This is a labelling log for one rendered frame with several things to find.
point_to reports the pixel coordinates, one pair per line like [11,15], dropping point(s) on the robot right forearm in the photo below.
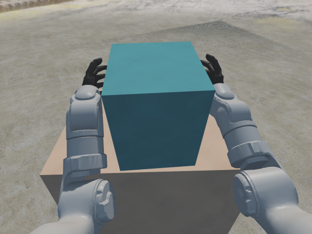
[246,148]

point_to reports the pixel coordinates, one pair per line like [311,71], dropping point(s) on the left robot upper arm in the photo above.
[84,207]

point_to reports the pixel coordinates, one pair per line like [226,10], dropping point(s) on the right robot upper arm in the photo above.
[268,195]

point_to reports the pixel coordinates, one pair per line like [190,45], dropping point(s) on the robot left forearm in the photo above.
[84,135]

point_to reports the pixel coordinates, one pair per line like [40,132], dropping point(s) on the robot left hand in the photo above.
[91,77]

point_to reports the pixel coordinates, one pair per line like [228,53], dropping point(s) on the carton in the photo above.
[157,98]

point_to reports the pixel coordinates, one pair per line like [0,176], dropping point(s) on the pedestal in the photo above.
[176,200]

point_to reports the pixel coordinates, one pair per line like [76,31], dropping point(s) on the robot right hand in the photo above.
[214,69]

